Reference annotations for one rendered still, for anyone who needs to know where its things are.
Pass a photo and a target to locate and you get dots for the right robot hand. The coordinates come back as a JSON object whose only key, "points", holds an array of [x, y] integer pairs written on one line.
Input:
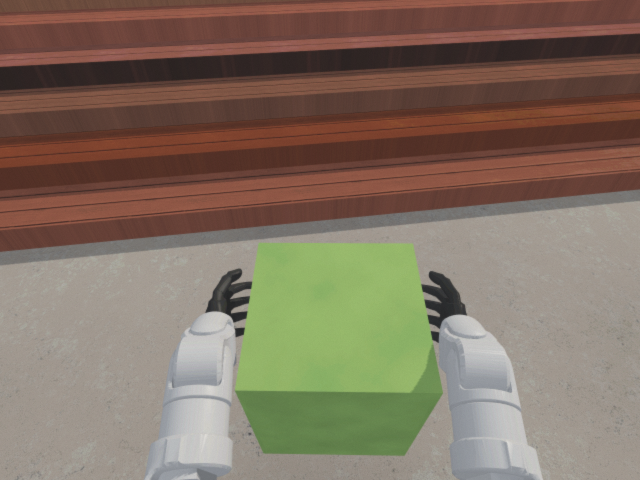
{"points": [[450, 301]]}

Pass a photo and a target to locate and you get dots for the left robot hand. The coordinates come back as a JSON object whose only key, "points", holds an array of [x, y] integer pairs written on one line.
{"points": [[221, 301]]}

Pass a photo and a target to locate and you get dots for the carton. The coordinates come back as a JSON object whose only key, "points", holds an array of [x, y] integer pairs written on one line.
{"points": [[337, 355]]}

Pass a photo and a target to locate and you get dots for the right robot forearm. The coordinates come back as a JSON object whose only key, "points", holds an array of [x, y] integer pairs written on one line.
{"points": [[489, 436]]}

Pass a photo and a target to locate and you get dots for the left robot forearm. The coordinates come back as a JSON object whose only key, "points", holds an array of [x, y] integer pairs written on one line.
{"points": [[193, 442]]}

